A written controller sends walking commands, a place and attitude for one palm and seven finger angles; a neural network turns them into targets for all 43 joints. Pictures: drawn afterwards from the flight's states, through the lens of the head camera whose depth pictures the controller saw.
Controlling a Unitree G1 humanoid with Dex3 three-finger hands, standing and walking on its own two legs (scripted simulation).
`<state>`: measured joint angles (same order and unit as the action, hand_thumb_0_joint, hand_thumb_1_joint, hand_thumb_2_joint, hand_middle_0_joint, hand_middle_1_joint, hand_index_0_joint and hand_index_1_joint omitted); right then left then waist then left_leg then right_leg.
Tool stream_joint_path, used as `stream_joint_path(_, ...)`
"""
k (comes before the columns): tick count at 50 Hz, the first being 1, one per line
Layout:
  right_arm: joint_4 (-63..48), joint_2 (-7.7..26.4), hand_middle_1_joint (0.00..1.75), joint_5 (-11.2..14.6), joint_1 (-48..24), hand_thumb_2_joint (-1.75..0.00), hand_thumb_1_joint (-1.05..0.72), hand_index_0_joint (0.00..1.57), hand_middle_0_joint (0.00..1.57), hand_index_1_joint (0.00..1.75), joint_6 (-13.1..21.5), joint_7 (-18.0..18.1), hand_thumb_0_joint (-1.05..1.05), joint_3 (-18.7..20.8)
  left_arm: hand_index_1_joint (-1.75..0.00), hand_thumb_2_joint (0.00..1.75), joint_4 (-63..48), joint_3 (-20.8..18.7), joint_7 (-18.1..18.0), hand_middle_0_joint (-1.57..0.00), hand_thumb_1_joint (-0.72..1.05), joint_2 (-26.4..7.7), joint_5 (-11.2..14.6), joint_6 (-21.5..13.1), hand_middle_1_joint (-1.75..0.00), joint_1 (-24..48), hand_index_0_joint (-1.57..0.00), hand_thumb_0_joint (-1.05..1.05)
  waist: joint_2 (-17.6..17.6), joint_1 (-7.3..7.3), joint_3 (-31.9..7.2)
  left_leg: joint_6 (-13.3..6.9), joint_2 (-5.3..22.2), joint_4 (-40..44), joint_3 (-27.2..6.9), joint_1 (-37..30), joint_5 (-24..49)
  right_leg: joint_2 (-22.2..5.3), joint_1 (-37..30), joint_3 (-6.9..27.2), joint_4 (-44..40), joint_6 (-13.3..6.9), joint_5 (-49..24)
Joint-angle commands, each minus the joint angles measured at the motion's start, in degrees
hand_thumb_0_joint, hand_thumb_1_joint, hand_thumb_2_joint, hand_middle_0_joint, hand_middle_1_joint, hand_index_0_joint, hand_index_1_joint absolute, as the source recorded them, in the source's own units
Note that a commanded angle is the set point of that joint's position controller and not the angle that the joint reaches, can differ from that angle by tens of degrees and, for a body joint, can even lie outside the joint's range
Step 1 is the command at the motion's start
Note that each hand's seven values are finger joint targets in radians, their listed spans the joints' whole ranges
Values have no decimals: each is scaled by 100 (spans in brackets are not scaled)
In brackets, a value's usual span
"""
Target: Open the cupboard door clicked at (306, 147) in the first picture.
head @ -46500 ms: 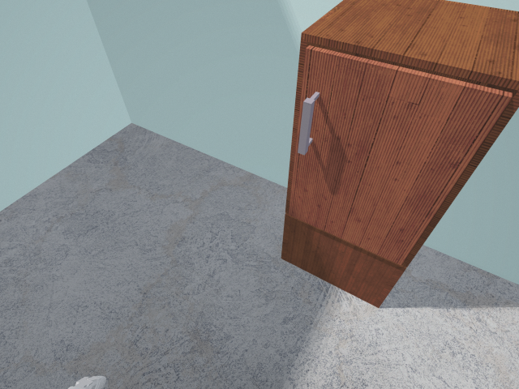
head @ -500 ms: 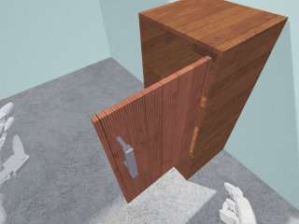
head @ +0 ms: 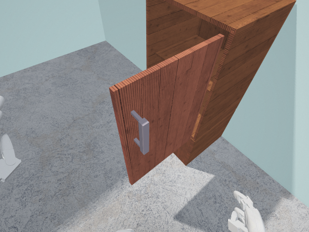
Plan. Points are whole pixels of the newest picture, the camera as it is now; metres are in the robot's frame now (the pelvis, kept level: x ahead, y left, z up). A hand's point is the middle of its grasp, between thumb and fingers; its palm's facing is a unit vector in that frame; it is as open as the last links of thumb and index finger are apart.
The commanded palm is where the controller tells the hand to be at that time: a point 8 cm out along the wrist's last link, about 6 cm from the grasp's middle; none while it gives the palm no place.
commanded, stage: step back with the hand held close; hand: left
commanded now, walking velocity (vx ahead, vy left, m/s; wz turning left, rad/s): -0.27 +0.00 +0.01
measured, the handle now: (139, 133) +0.37 +0.07 +0.02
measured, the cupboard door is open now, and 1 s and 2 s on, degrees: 91 91 91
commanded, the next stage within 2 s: stop stepping back and stand still in 0.56 s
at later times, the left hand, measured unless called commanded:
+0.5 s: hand out of the picture +0.14 +0.27 +0.18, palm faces +0.45 -0.78 -0.44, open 7.4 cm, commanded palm +0.08 +0.30 +0.19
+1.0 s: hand out of the picture +0.05 +0.24 +0.17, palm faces +0.33 -0.79 -0.52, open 7.4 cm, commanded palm +0.02 +0.27 +0.19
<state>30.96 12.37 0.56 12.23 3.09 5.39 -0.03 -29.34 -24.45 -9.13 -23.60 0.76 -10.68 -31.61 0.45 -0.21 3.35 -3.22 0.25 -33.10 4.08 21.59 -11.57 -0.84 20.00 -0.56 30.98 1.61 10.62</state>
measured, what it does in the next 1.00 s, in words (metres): walks backwards: right foot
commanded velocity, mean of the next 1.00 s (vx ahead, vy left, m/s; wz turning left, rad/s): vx -0.17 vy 0.01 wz -0.01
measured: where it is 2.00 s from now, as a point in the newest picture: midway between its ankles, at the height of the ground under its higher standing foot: outside the picture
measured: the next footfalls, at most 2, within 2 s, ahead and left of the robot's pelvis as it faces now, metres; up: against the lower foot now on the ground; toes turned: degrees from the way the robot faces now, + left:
right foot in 0.58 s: -0.14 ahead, -0.10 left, +0.00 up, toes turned -7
left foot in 1.12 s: -0.11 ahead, +0.13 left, +0.00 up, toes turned -1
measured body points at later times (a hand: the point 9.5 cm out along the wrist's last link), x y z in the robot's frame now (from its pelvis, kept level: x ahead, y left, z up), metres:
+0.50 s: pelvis -0.07 +0.00 +0.01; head -0.04 +0.03 +0.46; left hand +0.11 +0.31 +0.21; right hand +0.10 -0.22 -0.07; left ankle +0.07 +0.09 -0.73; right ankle -0.18 -0.12 -0.68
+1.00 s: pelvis -0.15 -0.01 +0.01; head -0.16 +0.00 +0.46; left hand +0.03 +0.28 +0.20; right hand -0.05 -0.28 -0.08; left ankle -0.09 +0.10 -0.69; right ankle -0.18 -0.09 -0.73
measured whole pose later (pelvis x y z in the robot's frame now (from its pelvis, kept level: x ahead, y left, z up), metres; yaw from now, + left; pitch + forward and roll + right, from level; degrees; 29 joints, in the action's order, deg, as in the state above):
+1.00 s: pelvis -0.15 -0.01 +0.01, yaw -6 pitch +1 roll +1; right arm 38.6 13.0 -0.6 15.9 5.2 4.7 0.7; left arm -29.8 -25.3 -8.7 -25.7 2.5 -10.8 -37.5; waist -1.6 0.1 -1.9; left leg 1.4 -0.6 -47.3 0.8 28.4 -16.8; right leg 1.8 12.5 -2.0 27.2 -3.3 15.4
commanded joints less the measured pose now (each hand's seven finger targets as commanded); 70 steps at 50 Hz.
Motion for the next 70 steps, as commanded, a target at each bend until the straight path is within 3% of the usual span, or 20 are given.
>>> stream_joint_path(1,-829,808,30,-36,-548,-90,-90,20,20,30,483,53,0,338,-30,90,-1205,-817,-125,-20,90,-936,-61,-476,-30,289,-20,0,706,70,-606,-291,1043,1739,-1232,1932,-2690,140,-1890,334,661,-83,125)
stream_joint_path(9,-410,612,30,-95,-336,-90,-90,20,20,30,503,-60,0,299,-30,90,-1254,-636,-227,-20,90,-1002,37,-483,-30,588,-20,0,-934,-87,-725,273,-33,-1010,-381,-744,-1111,-1156,1190,1538,-1378,-752,1271)
stream_joint_path(12,-478,694,30,-65,-492,-90,-90,20,20,30,429,-20,0,295,-30,90,-1396,-790,-256,-20,90,-1123,69,-500,-30,505,-20,0,-135,-67,-597,127,352,294,-950,-396,-1531,-578,1022,878,-663,-415,1337)
stream_joint_path(14,-622,859,30,-114,-692,-90,-90,20,20,30,532,24,0,301,-30,90,-1626,-1036,-236,-20,90,-1120,23,-601,-30,421,-20,0,1888,3,-659,-423,1727,2567,-2638,1668,-3406,501,-744,102,1946,-9,1246)
stream_joint_path(15,-585,721,30,-157,-725,-90,-90,20,20,30,589,43,0,337,-30,90,-1604,-1135,-245,-20,90,-1271,-3,-621,-30,501,-20,0,1931,-9,-786,-650,2167,3048,-3135,2014,-3324,655,-995,265,3488,-32,1534)
stream_joint_path(17,-405,687,30,-137,-675,-90,-90,20,20,30,713,-78,0,467,-30,90,-1479,-1128,-220,-20,90,-1221,77,-671,-30,358,-20,0,788,53,-1006,-587,1957,2355,-2376,906,-2179,604,-221,478,3928,-114,1780)
stream_joint_path(24,-148,636,30,-175,-499,-90,-90,20,20,30,768,-220,0,318,-30,90,-1407,-430,-133,-20,90,-805,294,-460,-30,271,-20,0,1403,50,-1281,114,1300,2604,-1188,-687,-1085,571,-762,-377,252,-314,2090)
stream_joint_path(26,-93,580,30,-197,-465,-90,-90,20,20,30,667,-227,0,298,-30,90,-1374,-444,-59,-20,90,-919,317,-509,-30,358,-20,0,1074,46,-1234,392,1065,1982,-806,-1162,-105,289,-815,-162,-1458,-435,1258)
stream_joint_path(28,-88,476,30,-191,-536,-90,-90,20,20,30,482,-186,0,237,-30,90,-1421,-780,-53,-20,90,-1452,323,-620,-30,575,-20,0,-432,0,-1158,524,542,4,-350,-1633,115,-1081,317,1262,-2045,-824,-177)
stream_joint_path(31,-134,472,30,-117,-638,-90,-90,20,20,30,602,-83,0,246,-30,90,-1203,-646,10,-20,90,-1358,216,-527,-30,763,-20,0,-1235,-4,-1134,511,4,-1104,-342,-663,-579,-1212,-213,590,-1034,-771,-2882)
stream_joint_path(33,-350,489,30,-50,-802,-90,-90,20,20,30,482,31,0,131,-30,90,-1338,-868,76,-20,90,-1517,240,-350,-30,471,-20,0,-649,-60,-1088,419,-31,139,-186,-948,1275,-600,-541,24,-135,-287,-3643)
stream_joint_path(35,-428,725,30,-27,-757,-90,-90,20,20,30,559,27,0,243,-30,90,-1512,-935,116,-20,90,-1501,359,-301,-30,154,-20,0,1223,57,-1521,-67,1005,1396,-1491,-2016,3495,376,-183,-173,1140,21,451)
stream_joint_path(37,-405,661,30,-165,-595,-90,-90,20,20,30,776,-101,0,255,-30,90,-1559,-1058,72,-20,90,-1452,366,-409,-30,-242,-20,0,1523,141,-1705,-354,1604,2341,-2490,-1284,196,493,-406,303,1898,-138,2497)
stream_joint_path(39,-443,601,30,-176,-557,-90,-90,20,20,30,740,-130,0,238,-30,90,-1709,-1201,-49,-20,90,-1428,382,-328,-30,-609,-20,0,1269,97,-1380,-67,1227,2822,-1848,-370,-1787,538,-1106,-81,1132,-282,2114)
stream_joint_path(42,-569,626,30,-141,-620,-90,-90,20,20,30,623,-128,0,230,-30,90,-1491,-1084,-52,-20,90,-1251,368,-247,-30,-1157,-20,0,1538,37,-895,368,495,2299,-830,766,-2142,509,-2080,-457,-666,-377,1581)
stream_joint_path(45,-364,647,30,-195,-530,-90,-90,20,20,30,443,-116,0,296,-30,90,-1500,-1230,-101,-20,90,-1502,335,-251,-30,-399,-20,0,-1126,34,-585,554,-166,-2024,-617,-18,-894,-1908,864,2346,-2644,-1217,3030)
stream_joint_path(47,-81,604,30,-138,-227,-90,-90,20,20,30,502,-46,0,287,-30,90,-592,-837,-113,-20,90,-1061,212,-176,-30,85,-20,0,-776,-199,-388,489,167,-2359,-651,374,-695,-1516,643,1652,-2194,-959,2561)
stream_joint_path(51,-27,687,30,-88,-492,-90,-90,20,20,30,787,133,0,255,-30,90,-306,-357,-138,-20,90,-966,2,-289,-30,971,-20,0,-577,-26,-23,244,199,-490,-272,-186,-792,-1196,90,1100,-1772,-752,1440)
stream_joint_path(57,-191,688,30,-73,-355,-90,-90,20,20,30,895,25,0,259,-30,90,-1184,-723,-139,-20,90,-1220,18,-442,-30,449,-20,0,453,42,-867,57,587,817,-581,-1231,1660,-308,-980,324,-435,-210,-1206)
stream_joint_path(70,-309,634,30,-77,-460,-90,-90,20,20,30,769,-79,0,190,-30,90,-633,-530,-26,-20,90,-896,136,-392,-30,354,-20,0,164,-15,-501,220,398,1217,-555,-590,-501,-171,-786,416,-1227,-181,362)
